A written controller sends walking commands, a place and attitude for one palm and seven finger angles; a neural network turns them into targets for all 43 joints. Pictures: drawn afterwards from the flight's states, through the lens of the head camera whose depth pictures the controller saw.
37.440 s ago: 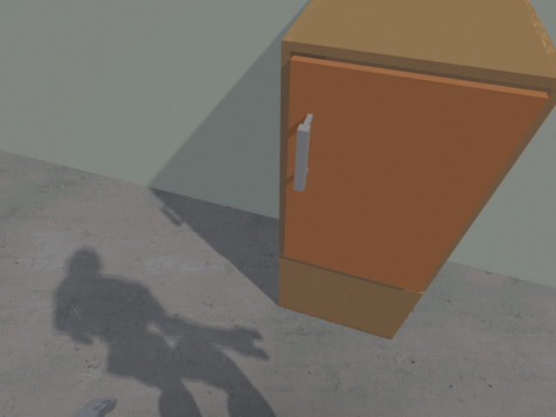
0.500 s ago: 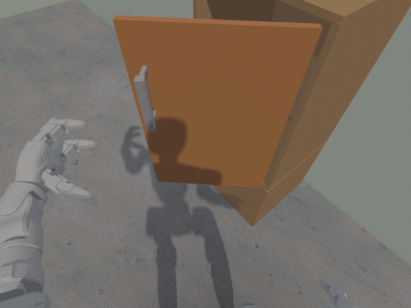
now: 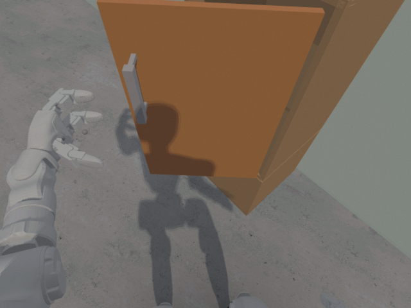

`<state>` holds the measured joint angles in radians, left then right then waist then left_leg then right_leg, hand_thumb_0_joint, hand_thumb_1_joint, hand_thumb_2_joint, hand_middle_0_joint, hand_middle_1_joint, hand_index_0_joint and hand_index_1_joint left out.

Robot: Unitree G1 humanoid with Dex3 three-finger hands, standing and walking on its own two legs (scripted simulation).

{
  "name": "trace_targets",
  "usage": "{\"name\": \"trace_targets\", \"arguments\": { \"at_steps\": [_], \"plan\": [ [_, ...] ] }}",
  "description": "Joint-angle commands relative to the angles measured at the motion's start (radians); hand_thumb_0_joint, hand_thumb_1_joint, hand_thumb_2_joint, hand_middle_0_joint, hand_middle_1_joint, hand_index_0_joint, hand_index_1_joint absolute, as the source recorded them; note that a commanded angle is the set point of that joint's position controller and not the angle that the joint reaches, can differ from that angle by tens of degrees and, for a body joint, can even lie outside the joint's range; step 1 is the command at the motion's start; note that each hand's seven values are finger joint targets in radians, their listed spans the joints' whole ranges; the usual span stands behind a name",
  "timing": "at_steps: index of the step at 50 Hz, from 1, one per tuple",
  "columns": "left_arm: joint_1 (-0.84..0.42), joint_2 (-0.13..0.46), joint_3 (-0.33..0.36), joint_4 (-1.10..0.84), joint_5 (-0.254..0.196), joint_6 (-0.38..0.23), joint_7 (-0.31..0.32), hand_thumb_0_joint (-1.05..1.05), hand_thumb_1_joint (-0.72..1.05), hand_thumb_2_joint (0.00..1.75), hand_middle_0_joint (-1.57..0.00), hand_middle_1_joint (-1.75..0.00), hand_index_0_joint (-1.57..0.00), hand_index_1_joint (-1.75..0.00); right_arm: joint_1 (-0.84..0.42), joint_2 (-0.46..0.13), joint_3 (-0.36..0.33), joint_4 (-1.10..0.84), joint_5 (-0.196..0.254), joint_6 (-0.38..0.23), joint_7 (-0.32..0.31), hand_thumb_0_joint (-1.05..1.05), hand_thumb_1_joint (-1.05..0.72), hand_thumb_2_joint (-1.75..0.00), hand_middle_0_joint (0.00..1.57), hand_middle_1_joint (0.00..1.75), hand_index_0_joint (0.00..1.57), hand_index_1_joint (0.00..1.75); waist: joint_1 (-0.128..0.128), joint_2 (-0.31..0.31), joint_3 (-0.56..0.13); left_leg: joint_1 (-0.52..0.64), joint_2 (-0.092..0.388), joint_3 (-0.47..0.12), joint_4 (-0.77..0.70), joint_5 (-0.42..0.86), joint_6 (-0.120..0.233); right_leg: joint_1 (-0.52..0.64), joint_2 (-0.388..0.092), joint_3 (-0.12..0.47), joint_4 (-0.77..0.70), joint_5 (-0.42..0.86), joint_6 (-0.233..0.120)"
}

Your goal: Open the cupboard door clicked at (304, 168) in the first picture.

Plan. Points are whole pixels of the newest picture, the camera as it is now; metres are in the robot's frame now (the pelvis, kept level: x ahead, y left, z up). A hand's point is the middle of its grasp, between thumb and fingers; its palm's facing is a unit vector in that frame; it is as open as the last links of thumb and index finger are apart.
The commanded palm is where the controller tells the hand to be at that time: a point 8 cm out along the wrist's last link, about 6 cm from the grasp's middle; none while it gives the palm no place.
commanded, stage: move the hooked fingers beside the handle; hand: left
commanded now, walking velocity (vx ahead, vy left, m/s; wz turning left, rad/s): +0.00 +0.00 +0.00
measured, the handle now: (137, 91) +0.54 +0.15 +0.09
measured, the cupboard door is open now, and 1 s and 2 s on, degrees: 46 46 46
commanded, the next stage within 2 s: slide the fingers in behind the handle in 1.40 s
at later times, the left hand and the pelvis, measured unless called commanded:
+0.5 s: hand (104, 103) +0.50 +0.21 +0.09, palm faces -0.06 -1.00 +0.01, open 14.0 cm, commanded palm +0.48 +0.26 +0.09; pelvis +0.00 +0.00 -0.01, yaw -1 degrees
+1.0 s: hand (108, 103) +0.51 +0.21 +0.08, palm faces -0.04 -1.00 +0.01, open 14.0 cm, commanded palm +0.49 +0.26 +0.08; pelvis +0.01 +0.01 -0.01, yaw -2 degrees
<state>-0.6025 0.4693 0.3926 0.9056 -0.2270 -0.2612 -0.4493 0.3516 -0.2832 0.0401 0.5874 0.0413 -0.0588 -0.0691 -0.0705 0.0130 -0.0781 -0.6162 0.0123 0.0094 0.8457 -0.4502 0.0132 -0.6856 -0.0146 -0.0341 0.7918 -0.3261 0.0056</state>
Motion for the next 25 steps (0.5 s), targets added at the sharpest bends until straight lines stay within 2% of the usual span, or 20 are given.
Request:
{"name": "trace_targets", "arguments": {
  "at_steps": [1,2,3,4,6,7,8,9,10,11,12,13,14,16,18,19,20,22,24,25],
  "plan": [
    [-0.449,0.292,0.047,-0.156,0.002,-0.093,0.021,0.0,-0.5,0.3,-0.3,-1.2,-0.3,-1.2,0.083,-0.158,-0.067,-0.08,-0.004,-0.016,-0.009,0.0,-0.9,-0.9,0.2,0.3,0.2,0.3,-0.019,0.041,-0.351,0.081,-0.006,-0.023,-0.102,0.345,0.002,0.226,0.031,0.011,-0.046,0.273,-0.028],
    [-0.508,0.282,0.029,-0.179,0.006,-0.105,0.024,0.0,-0.5,0.3,-0.3,-1.2,-0.3,-1.2,0.084,-0.155,-0.066,-0.075,-0.005,-0.014,-0.008,0.0,-0.9,-0.9,0.2,0.3,0.2,0.3,-0.029,0.062,-0.373,0.091,-0.007,-0.024,-0.098,0.346,0.002,0.225,0.03,0.013,-0.044,0.275,-0.027],
    [-0.528,0.286,0.033,-0.178,0.006,-0.112,0.025,0.0,-0.5,0.3,-0.3,-1.2,-0.3,-1.2,0.091,-0.157,-0.067,-0.074,-0.008,-0.012,-0.008,0.0,-0.9,-0.9,0.2,0.3,0.2,0.3,-0.024,0.087,-0.396,0.115,-0.007,-0.032,-0.09,0.384,-0.001,0.219,0.032,0.01,-0.031,0.29,-0.034],
    [-0.54,0.27,0.017,-0.164,0.009,-0.114,0.023,0.0,-0.5,0.3,-0.3,-1.2,-0.3,-1.2,0.096,-0.154,-0.068,-0.069,-0.007,-0.01,-0.006,0.0,-0.9,-0.9,0.2,0.3,0.2,0.3,-0.033,0.099,-0.409,0.136,-0.003,-0.031,-0.086,0.396,-0.003,0.204,0.034,0.009,-0.033,0.292,-0.03],
    [-0.55,0.303,0.045,-0.133,0.012,-0.118,0.028,0.0,-0.5,0.3,-0.3,-1.2,-0.3,-1.2,0.105,-0.159,-0.068,-0.056,-0.01,-0.003,-0.005,0.0,-0.9,-0.9,0.2,0.3,0.2,0.3,-0.028,0.097,-0.416,0.124,-0.003,-0.034,-0.08,0.4,-0.005,0.204,0.033,0.008,-0.03,0.294,-0.03],
    [-0.541,0.291,0.042,-0.11,0.012,-0.115,0.031,0.0,-0.5,0.3,-0.3,-1.2,-0.3,-1.2,0.109,-0.157,-0.067,-0.056,-0.012,0.0,-0.003,0.0,-0.9,-0.9,0.2,0.3,0.2,0.3,-0.03,0.079,-0.419,0.114,-0.004,-0.031,-0.079,0.397,-0.002,0.214,0.033,0.009,-0.031,0.302,-0.028],
    [-0.536,0.305,0.054,-0.081,0.01,-0.11,0.031,0.0,-0.5,0.3,-0.3,-1.2,-0.3,-1.2,0.118,-0.161,-0.066,-0.055,-0.012,0.005,-0.003,0.0,-0.9,-0.9,0.2,0.3,0.2,0.3,-0.028,0.068,-0.416,0.095,-0.005,-0.032,-0.075,0.4,-0.001,0.216,0.036,0.009,-0.025,0.307,-0.031],
    [-0.545,0.323,0.064,-0.037,0.018,-0.105,0.033,0.0,-0.5,0.3,-0.3,-1.2,-0.3,-1.2,0.122,-0.163,-0.063,-0.049,-0.011,0.01,-0.004,0.0,-0.9,-0.9,0.2,0.3,0.2,0.3,-0.035,0.025,-0.397,0.057,-0.004,-0.028,-0.076,0.376,0.002,0.226,0.034,0.01,-0.027,0.307,-0.026],
    [-0.559,0.333,0.064,-0.017,0.026,-0.101,0.035,0.0,-0.5,0.3,-0.3,-1.2,-0.3,-1.2,0.123,-0.163,-0.063,-0.049,-0.011,0.016,-0.003,0.0,-0.9,-0.9,0.2,0.3,0.2,0.3,-0.038,0.048,-0.377,0.04,-0.005,-0.024,-0.079,0.352,0.003,0.215,0.033,0.012,-0.029,0.294,-0.025],
    [-0.579,0.316,0.043,0.005,0.033,-0.095,0.036,0.0,-0.5,0.3,-0.3,-1.2,-0.3,-1.2,0.127,-0.163,-0.06,-0.049,-0.012,0.019,-0.002,0.0,-0.9,-0.9,0.2,0.3,0.2,0.3,-0.047,0.042,-0.357,0.025,-0.007,-0.025,-0.08,0.332,0.004,0.202,0.032,0.009,-0.029,0.278,-0.025],
    [-0.592,0.326,0.043,0.033,0.043,-0.092,0.039,0.0,-0.5,0.3,-0.3,-1.2,-0.3,-1.2,0.131,-0.166,-0.06,-0.047,-0.013,0.023,-0.001,0.0,-0.9,-0.9,0.2,0.3,0.2,0.3,-0.052,0.05,-0.338,0.009,-0.006,-0.024,-0.078,0.312,0.006,0.187,0.032,0.012,-0.031,0.26,-0.025],
    [-0.601,0.361,0.069,0.051,0.047,-0.093,0.042,0.0,-0.5,0.3,-0.3,-1.2,-0.3,-1.2,0.141,-0.171,-0.06,-0.049,-0.015,0.027,-0.002,0.0,-0.9,-0.9,0.2,0.3,0.2,0.3,-0.052,0.02,-0.339,-0.005,-0.006,-0.026,-0.072,0.317,0.009,0.195,0.035,0.013,-0.026,0.266,-0.026],
    [-0.631,0.388,0.077,0.042,0.056,-0.099,0.042,0.0,-0.5,0.3,-0.3,-1.2,-0.3,-1.2,0.147,-0.174,-0.06,-0.05,-0.016,0.031,-0.002,0.0,-0.9,-0.9,0.2,0.3,0.2,0.3,-0.057,0.035,-0.367,-0.008,-0.007,-0.023,-0.067,0.319,0.01,0.205,0.034,0.021,-0.024,0.276,-0.023],
    [-0.669,0.389,0.067,0.046,0.062,-0.113,0.042,0.0,-0.5,0.3,-0.3,-1.2,-0.3,-1.2,0.155,-0.173,-0.059,-0.05,-0.018,0.036,-0.001,0.0,-0.9,-0.9,0.2,0.3,0.2,0.3,-0.066,0.058,-0.38,-0.01,-0.007,-0.023,-0.06,0.307,0.01,0.193,0.035,0.024,-0.023,0.264,-0.024],
    [-0.746,0.374,0.049,0.008,0.06,-0.137,0.04,0.0,-0.5,0.3,-0.3,-1.2,-0.3,-1.2,0.167,-0.17,-0.06,-0.045,-0.023,0.036,0.0,0.0,-0.9,-0.9,0.2,0.3,0.2,0.3,-0.079,0.104,-0.426,0.03,-0.007,-0.03,-0.045,0.341,0.009,0.176,0.039,0.022,-0.009,0.276,-0.028],
    [-0.767,0.412,0.073,-0.007,0.065,-0.149,0.04,0.0,-0.5,0.3,-0.3,-1.2,-0.3,-1.2,0.179,-0.175,-0.063,-0.038,-0.025,0.039,0.001,0.0,-0.9,-0.9,0.2,0.3,0.2,0.3,-0.077,0.119,-0.477,0.06,-0.002,-0.038,-0.04,0.367,0.004,0.172,0.041,0.021,-0.004,0.283,-0.026],
    [-0.767,0.377,0.049,0.012,0.064,-0.149,0.039,0.0,-0.5,0.3,-0.3,-1.2,-0.3,-1.2,0.182,-0.173,-0.064,-0.033,-0.024,0.041,0.002,0.0,-0.9,-0.9,0.2,0.3,0.2,0.3,-0.088,0.129,-0.483,0.081,-0.001,-0.039,-0.035,0.377,0.003,0.149,0.044,0.019,-0.006,0.28,-0.025],
    [-0.787,0.349,0.034,0.065,0.061,-0.137,0.041,0.0,-0.5,0.3,-0.3,-1.2,-0.3,-1.2,0.195,-0.176,-0.062,-0.019,-0.027,0.044,0.004,0.0,-0.9,-0.9,0.2,0.3,0.2,0.3,-0.104,0.112,-0.453,0.069,0.002,-0.045,-0.031,0.364,0.003,0.117,0.045,0.012,-0.01,0.258,-0.023],
    [-0.81,0.41,0.072,0.112,0.068,-0.117,0.047,0.0,-0.5,0.3,-0.3,-1.2,-0.3,-1.2,0.215,-0.186,-0.06,-0.012,-0.029,0.051,0.002,0.0,-0.9,-0.9,0.2,0.3,0.2,0.3,-0.11,0.075,-0.442,0.024,0.003,-0.047,-0.03,0.344,0.008,0.13,0.047,0.012,-0.008,0.255,-0.02],
    [-0.802,0.394,0.057,0.141,0.077,-0.102,0.048,0.0,-0.5,0.3,-0.3,-1.2,-0.3,-1.2,0.219,-0.183,-0.059,-0.013,-0.028,0.054,0.003,0.0,-0.9,-0.9,0.2,0.3,0.2,0.3,-0.115,0.087,-0.431,0.012,0.0,-0.04,-0.03,0.343,0.011,0.131,0.046,0.015,-0.012,0.264,-0.02]
  ]
}}
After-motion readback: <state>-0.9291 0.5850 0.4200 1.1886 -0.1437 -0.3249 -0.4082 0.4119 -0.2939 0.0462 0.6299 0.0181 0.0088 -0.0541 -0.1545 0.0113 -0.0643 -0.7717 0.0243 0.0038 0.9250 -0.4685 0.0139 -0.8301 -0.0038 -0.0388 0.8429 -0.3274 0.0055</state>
